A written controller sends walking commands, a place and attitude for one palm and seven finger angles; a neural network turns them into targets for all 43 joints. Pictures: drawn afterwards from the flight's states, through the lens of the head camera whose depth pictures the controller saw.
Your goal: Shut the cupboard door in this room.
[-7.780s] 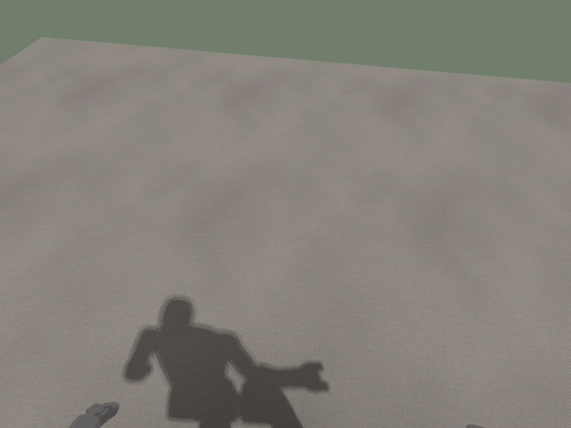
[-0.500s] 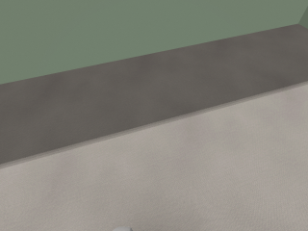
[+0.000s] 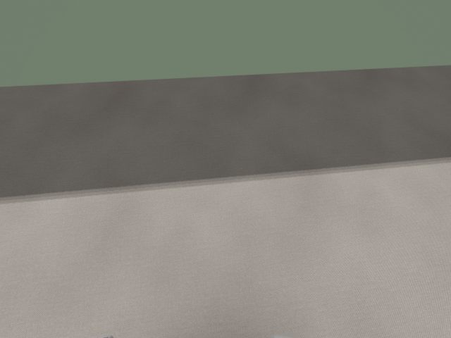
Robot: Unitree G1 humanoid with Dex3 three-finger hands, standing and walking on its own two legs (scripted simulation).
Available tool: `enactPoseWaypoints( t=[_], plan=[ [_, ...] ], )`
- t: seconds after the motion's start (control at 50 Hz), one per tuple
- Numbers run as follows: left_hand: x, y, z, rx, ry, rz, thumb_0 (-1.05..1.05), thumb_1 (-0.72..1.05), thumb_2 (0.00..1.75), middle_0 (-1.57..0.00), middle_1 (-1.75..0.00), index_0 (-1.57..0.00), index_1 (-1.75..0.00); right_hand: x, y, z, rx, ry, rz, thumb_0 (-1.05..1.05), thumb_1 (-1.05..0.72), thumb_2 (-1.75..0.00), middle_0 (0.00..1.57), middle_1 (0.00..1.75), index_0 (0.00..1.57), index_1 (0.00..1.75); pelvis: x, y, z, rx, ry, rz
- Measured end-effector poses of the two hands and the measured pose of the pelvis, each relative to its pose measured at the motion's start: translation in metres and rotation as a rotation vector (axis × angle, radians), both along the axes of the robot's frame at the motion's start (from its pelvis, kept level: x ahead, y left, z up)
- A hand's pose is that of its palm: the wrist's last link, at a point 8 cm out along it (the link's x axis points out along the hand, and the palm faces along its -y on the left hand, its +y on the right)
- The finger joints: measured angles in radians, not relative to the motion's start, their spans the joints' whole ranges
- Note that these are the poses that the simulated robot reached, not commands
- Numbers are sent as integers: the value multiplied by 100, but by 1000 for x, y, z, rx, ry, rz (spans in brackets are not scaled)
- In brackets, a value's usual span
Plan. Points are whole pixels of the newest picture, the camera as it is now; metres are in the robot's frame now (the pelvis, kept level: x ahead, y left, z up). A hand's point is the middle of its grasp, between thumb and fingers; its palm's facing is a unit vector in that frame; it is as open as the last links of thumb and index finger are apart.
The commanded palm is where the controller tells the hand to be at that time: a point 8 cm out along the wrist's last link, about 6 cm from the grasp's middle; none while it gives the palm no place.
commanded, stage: turn or walk to find it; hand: left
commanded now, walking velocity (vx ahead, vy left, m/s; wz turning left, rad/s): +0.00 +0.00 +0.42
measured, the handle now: out of the picture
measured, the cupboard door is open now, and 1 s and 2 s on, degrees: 78 78 78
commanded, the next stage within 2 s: none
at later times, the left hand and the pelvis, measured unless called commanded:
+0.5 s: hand out of the picture -0.02 +0.16 -0.16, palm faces +0.26 -0.93 -0.26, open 7.4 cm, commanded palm none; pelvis -0.03 -0.04 +0.00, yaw +14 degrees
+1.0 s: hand out of the picture -0.06 +0.21 -0.16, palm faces +0.43 -0.86 -0.26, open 7.4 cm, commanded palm none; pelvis -0.07 -0.02 +0.00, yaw +25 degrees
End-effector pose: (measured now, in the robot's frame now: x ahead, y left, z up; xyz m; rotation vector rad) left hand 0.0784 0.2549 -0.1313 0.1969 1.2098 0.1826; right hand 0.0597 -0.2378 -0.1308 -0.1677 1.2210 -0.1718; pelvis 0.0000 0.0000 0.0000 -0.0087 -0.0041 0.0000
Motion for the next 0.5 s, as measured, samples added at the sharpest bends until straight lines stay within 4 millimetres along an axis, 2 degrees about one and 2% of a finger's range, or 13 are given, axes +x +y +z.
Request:
enactPoseWaypoints(
  t=[0.1,0.16,0.26,0.36,0.44,0.5],
  plan=[
    [12,-23,8,15,-76,-5,1,90,90,-20,-29,-20,-30,-24,-18,-17,28,64,0,1,-90,-90,21,30,20,30,-9,-17,-5,17,6,40],
    [7,-39,11,34,-111,2,1,90,90,-20,-29,-20,-30,-35,-34,-30,46,93,1,1,-90,-90,21,30,20,30,-15,-31,-11,23,3,64],
    [-26,-54,21,40,-92,61,1,90,90,-21,-29,-20,-30,-38,-52,-28,50,133,39,1,-91,-90,20,30,20,30,-21,-43,-3,44,-7,120],
    [-60,-60,20,32,-46,129,1,90,90,-21,-29,-20,-30,-35,-62,-24,33,153,90,1,-91,-90,20,30,20,30,-24,-47,0,47,-8,178],
    [-90,-57,14,20,-14,195,1,90,90,-21,-29,-20,-30,-25,-59,-21,11,174,147,1,-91,-90,20,30,20,30,-28,-44,0,45,-4,219],
    [-116,-50,6,7,22,242,1,90,90,-21,-29,-20,-30,-9,-48,-18,-6,159,200,1,-91,-90,20,30,20,30,-32,-38,-2,41,0,247]
  ],
)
